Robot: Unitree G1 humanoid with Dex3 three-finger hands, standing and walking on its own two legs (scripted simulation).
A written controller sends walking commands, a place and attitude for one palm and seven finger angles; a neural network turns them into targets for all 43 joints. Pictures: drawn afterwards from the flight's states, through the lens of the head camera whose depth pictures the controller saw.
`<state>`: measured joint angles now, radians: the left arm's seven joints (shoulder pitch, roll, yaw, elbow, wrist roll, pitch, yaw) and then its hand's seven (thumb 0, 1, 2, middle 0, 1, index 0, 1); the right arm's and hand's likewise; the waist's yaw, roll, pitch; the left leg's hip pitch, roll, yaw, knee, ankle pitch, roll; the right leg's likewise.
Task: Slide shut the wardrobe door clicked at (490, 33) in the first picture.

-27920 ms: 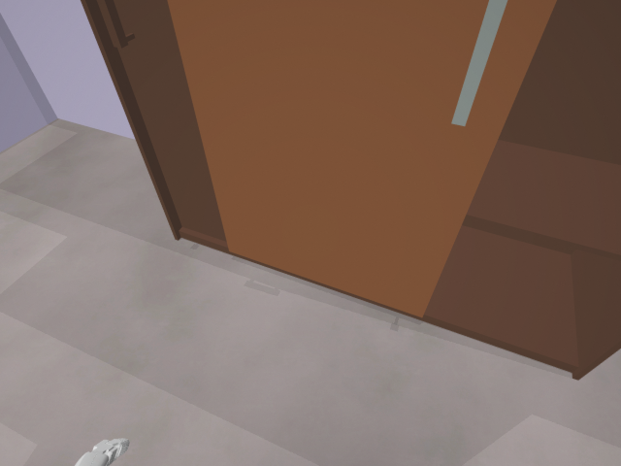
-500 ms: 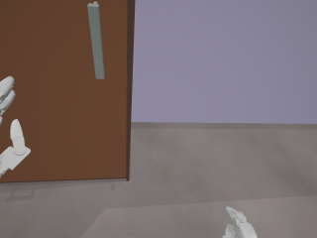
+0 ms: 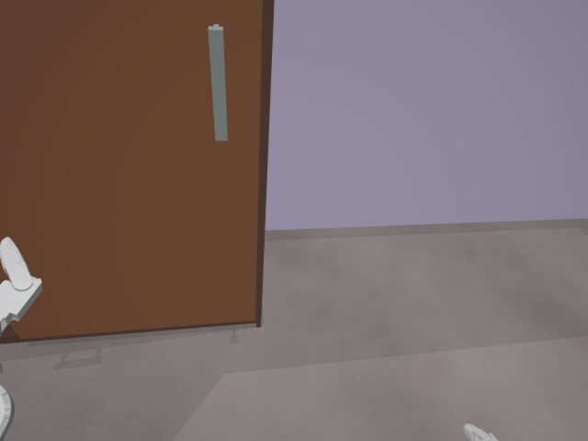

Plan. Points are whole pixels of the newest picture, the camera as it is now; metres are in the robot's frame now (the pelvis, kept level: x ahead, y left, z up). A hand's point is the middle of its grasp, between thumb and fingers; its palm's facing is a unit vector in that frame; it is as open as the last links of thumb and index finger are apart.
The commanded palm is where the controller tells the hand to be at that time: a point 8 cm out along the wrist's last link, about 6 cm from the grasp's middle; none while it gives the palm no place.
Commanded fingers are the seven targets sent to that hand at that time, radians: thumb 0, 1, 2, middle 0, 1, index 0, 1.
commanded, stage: stop stepping back and stand still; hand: left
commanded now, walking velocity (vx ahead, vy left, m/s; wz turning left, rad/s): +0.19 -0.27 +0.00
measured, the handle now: (219, 84) +0.74 +0.20 +0.20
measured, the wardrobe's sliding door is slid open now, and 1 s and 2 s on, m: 0.00 0.00 0.00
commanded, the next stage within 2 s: let the arm hang, fingers relaxed in 0.92 s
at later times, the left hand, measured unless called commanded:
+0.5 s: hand (16, 297) +0.20 +0.30 +0.17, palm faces +0.53 -0.77 -0.35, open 7.4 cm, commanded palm +0.13 +0.33 +0.20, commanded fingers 0.00 0.90 0.90 -0.20 -0.30 -0.20 -0.30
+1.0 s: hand (37, 281) +0.22 +0.29 +0.18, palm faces +0.44 -0.78 -0.45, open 7.4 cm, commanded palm none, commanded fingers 0.00 0.90 0.90 -0.20 -0.30 -0.20 -0.30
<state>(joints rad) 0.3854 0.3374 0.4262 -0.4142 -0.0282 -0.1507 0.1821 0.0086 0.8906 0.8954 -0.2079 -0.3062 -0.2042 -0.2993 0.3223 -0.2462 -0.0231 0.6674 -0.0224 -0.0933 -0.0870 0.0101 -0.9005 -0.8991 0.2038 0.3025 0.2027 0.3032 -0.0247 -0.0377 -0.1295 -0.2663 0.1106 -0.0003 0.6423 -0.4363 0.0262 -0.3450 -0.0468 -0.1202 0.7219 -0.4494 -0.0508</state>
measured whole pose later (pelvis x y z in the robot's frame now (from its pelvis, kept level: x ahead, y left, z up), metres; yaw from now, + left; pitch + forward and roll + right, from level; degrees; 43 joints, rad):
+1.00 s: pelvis +0.03 +0.02 +0.02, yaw +3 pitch +0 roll -1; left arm 0.54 0.39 0.38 -0.49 -0.03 -0.18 0.16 0.01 0.89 0.89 -0.21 -0.31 -0.21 -0.30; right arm 0.21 -0.21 0.00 0.60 0.01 -0.08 -0.07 0.01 -0.90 -0.90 0.20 0.30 0.20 0.30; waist -0.01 -0.01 0.02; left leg -0.24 0.04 0.09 0.53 -0.29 0.01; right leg -0.23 0.01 -0.05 0.50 -0.28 -0.01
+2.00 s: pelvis +0.02 +0.04 +0.03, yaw +4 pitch -1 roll +0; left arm 0.07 0.31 0.00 1.10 0.02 -0.02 -0.01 0.00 0.91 0.89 -0.20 -0.30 -0.20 -0.30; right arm 0.11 -0.32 0.00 1.10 -0.02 -0.01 0.01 0.00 -0.90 -0.90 0.20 0.30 0.20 0.30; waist -0.01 0.02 0.03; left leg -0.17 -0.01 0.09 0.36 -0.18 0.04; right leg -0.17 -0.04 -0.05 0.37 -0.19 0.01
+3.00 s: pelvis +0.04 +0.00 +0.03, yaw +4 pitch -2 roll +0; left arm 0.09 0.32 0.00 1.13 0.02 -0.02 0.00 0.00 0.91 0.89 -0.20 -0.30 -0.20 -0.30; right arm 0.11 -0.34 0.01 1.13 -0.02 0.00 0.00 0.00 -0.90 -0.90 0.20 0.30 0.20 0.30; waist -0.02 0.02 0.04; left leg -0.08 0.04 0.07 0.28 -0.17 -0.02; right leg -0.07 0.03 -0.07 0.28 -0.18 -0.04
